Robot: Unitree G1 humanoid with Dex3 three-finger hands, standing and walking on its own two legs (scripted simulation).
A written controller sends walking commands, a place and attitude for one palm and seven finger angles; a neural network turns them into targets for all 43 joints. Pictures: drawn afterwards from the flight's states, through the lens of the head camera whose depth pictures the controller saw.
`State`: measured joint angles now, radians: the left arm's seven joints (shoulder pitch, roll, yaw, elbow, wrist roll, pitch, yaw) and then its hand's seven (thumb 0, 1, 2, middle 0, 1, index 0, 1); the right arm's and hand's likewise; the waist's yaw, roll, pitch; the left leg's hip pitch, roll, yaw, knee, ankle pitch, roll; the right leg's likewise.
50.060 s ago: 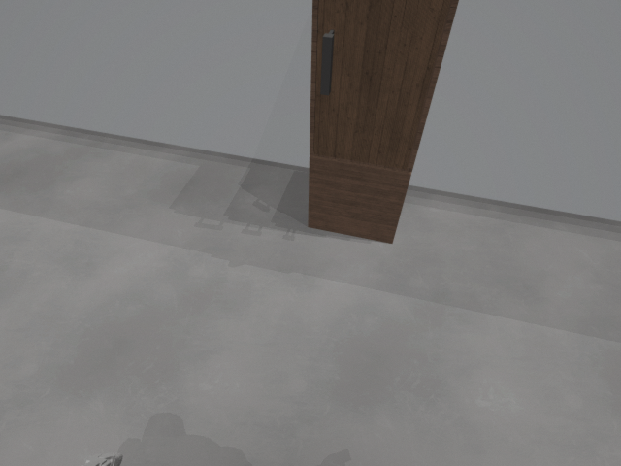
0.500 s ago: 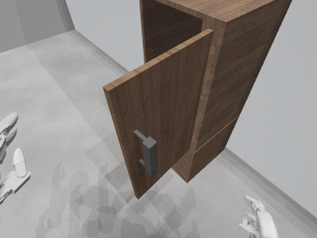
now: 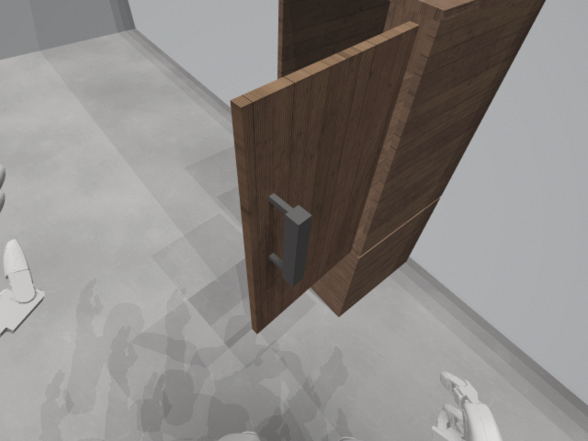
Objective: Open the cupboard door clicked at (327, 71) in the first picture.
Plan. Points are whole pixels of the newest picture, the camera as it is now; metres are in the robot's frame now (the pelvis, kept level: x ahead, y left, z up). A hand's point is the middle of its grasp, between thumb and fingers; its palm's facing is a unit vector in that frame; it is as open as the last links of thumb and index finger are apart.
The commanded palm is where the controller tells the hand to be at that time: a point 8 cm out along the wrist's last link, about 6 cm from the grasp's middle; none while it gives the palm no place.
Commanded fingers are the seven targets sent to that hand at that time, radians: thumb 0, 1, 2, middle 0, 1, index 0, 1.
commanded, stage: step back with the hand held close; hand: left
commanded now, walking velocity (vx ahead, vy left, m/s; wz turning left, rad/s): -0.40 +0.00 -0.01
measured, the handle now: (285, 241) +0.40 +0.04 +0.02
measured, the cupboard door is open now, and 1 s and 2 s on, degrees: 95 95 95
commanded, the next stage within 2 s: stop stepping back and stand still in 0.44 s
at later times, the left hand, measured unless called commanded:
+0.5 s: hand (47, 376) +0.14 +0.21 +0.18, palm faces +0.26 -0.80 -0.54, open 7.4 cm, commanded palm +0.07 +0.26 +0.20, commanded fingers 0.00 0.90 0.90 -0.20 -0.30 -0.20 -0.30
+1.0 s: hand out of the picture +0.03 +0.21 +0.19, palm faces +0.36 -0.76 -0.54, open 7.4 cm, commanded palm -0.02 +0.25 +0.20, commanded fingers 0.00 0.90 0.90 -0.20 -0.30 -0.20 -0.30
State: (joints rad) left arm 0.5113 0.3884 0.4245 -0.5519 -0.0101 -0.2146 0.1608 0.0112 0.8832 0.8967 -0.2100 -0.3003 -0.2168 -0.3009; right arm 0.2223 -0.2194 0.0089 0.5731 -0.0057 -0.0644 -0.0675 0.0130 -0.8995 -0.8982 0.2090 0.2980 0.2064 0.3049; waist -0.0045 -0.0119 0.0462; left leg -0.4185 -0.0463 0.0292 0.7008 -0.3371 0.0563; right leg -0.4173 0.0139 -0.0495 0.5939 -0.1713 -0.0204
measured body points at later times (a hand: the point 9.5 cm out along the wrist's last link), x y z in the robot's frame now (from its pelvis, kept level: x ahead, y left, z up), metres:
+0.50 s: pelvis -0.09 -0.03 +0.01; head -0.03 -0.02 +0.46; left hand +0.12 +0.25 +0.21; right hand +0.13 -0.25 -0.06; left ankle +0.06 +0.07 -0.72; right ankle -0.21 -0.12 -0.72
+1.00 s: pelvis -0.17 -0.05 +0.01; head -0.17 -0.04 +0.46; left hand +0.00 +0.25 +0.22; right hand -0.03 -0.29 -0.07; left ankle -0.16 +0.05 -0.71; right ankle -0.19 -0.13 -0.72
